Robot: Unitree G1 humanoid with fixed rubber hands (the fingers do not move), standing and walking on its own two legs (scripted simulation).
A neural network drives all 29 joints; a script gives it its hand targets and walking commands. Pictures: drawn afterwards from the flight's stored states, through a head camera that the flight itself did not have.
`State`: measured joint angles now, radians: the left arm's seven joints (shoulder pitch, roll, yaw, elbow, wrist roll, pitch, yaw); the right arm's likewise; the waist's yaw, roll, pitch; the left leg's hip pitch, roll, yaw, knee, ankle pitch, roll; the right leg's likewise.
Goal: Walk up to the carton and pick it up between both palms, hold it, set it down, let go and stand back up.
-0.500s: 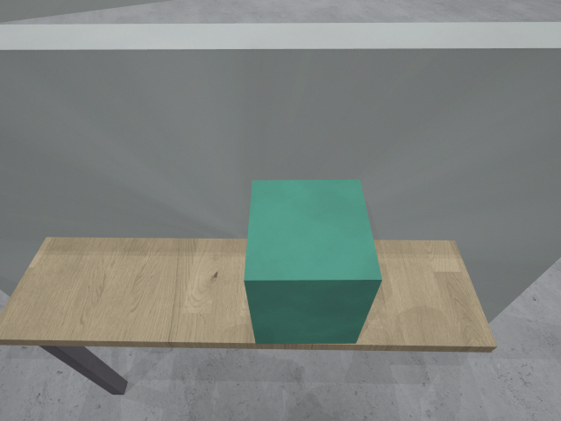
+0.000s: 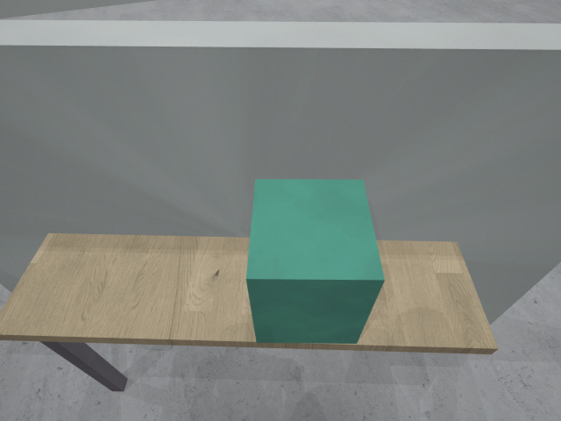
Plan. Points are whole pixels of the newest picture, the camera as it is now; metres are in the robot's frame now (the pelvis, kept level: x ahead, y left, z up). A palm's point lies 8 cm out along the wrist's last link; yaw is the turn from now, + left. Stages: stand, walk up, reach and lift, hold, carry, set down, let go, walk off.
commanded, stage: stand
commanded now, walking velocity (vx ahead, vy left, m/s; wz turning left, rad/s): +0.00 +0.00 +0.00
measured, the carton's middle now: (307, 264) +0.40 -0.02 -0.08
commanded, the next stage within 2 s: none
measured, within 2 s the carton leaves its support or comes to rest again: neither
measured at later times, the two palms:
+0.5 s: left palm out of the picture -0.04 +0.20 -0.15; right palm out of the picture -0.04 -0.21 -0.14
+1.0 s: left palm out of the picture -0.06 +0.19 -0.15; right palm out of the picture -0.06 -0.20 -0.14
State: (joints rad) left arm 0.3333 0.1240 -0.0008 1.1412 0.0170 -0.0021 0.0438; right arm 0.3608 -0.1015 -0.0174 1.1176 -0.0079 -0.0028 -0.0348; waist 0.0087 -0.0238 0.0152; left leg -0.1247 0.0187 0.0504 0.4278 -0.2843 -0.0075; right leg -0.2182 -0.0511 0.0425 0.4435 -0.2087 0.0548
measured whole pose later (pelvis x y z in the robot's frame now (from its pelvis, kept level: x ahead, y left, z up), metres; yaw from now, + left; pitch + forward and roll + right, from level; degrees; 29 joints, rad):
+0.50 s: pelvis +0.00 +0.00 +0.00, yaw +0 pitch -1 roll +0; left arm 0.33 0.11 -0.01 1.17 0.01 -0.01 0.04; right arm 0.36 -0.10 -0.03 1.12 -0.01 -0.01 -0.04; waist 0.00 -0.02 0.02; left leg -0.13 0.02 0.04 0.43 -0.29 -0.01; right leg -0.22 -0.05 0.03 0.44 -0.21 0.05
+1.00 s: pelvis -0.01 +0.00 +0.00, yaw +0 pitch -2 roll +0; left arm 0.33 0.10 0.00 1.19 0.01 0.00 0.04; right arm 0.40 -0.10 -0.02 1.13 -0.01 -0.01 -0.04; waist 0.01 -0.02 0.03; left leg -0.13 0.02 0.05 0.43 -0.28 -0.01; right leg -0.22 -0.05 0.04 0.45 -0.20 0.06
